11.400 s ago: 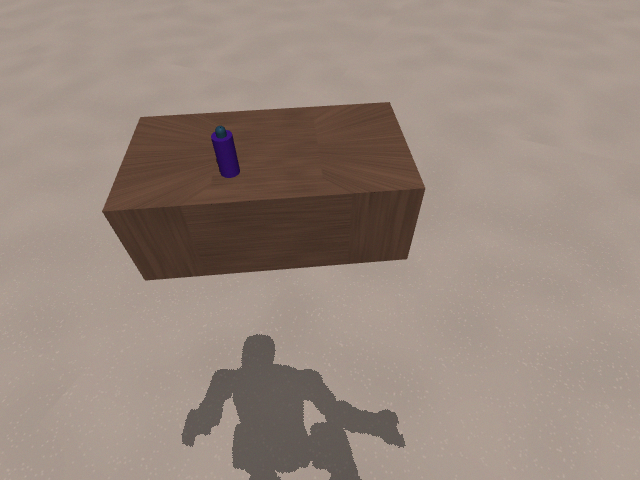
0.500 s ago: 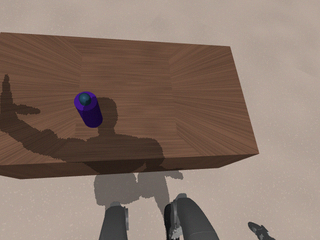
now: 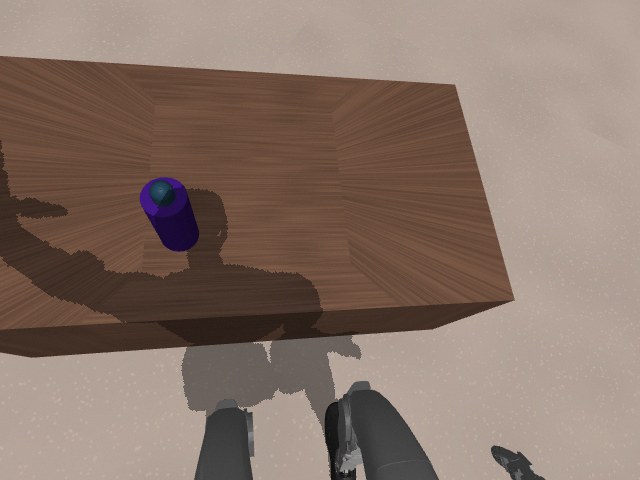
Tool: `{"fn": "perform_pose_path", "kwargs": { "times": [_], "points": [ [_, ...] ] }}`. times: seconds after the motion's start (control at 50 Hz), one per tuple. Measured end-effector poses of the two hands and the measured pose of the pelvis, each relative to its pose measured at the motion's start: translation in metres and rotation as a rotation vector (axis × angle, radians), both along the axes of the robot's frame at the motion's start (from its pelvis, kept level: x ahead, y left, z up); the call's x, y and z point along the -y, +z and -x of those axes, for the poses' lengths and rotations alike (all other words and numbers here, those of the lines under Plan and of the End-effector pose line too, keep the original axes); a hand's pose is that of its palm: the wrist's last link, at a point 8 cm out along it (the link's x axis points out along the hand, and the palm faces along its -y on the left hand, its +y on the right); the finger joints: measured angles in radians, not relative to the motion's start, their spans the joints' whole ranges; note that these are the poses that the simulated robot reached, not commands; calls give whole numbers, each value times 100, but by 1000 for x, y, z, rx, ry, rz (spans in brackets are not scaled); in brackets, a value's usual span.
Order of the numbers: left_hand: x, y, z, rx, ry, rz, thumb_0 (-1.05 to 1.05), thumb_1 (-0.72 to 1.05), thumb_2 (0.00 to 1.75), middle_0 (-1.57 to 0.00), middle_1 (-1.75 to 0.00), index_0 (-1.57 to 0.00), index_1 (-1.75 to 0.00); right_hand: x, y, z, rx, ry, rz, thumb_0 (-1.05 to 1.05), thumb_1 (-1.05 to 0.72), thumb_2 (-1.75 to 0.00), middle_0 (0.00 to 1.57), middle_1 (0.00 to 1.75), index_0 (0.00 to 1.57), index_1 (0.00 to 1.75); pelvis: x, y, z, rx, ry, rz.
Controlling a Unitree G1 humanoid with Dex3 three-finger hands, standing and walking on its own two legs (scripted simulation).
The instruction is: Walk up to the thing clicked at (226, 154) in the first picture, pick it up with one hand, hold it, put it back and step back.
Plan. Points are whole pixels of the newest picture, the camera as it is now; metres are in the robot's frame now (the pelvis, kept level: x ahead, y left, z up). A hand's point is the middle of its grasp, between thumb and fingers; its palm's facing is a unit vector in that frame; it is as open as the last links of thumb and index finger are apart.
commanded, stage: go down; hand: left
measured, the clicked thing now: (171, 213) +0.52 +0.19 -0.19
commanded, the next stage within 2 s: none
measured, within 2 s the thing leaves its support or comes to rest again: neither
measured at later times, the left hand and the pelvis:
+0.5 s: hand out of the picture +0.46 +0.40 +0.07, palm faces +0.22 -0.97 -0.01, open 17.1 cm; pelvis +0.00 +0.00 -0.01, yaw +0 degrees
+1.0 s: hand out of the picture +0.46 +0.40 +0.07, palm faces +0.23 -0.97 +0.00, open 17.1 cm; pelvis +0.00 +0.00 -0.01, yaw +0 degrees
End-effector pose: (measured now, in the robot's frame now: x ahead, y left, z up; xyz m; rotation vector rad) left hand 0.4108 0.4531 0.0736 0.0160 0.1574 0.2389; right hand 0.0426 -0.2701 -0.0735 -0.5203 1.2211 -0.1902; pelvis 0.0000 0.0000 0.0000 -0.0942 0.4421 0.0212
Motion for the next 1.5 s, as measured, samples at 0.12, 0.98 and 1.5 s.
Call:
{"fn": "perform_pose_path", "kwargs": {
  "times": [0.12, 0.98, 1.5],
  "points": [
    [0, -1, -2, 10, -4, 2, -1, -45, 8, -6, -4, -4, -7, -2, -1, 2, -6, 0, -2, 0, -88, -90, 21, 30, 21, 30, -2, -2, 2, -3, -1, 3],
    [5, -1, -12, 114, -10, 13, -1, -43, 8, -5, -4, -4, -6, 1, -13, 1, -13, -5, 5, 0, -89, -90, 21, 30, 21, 30, 1, -12, 5, -26, -1, 5],
    [-1, 6, -14, 92, 5, 6, -1, -45, 9, -5, -5, -4, -6, -2, -10, 8, -27, -19, -1, 0, -89, -90, 21, 30, 21, 30, 0, -10, 3, -26, -2, 8]
  ]
}}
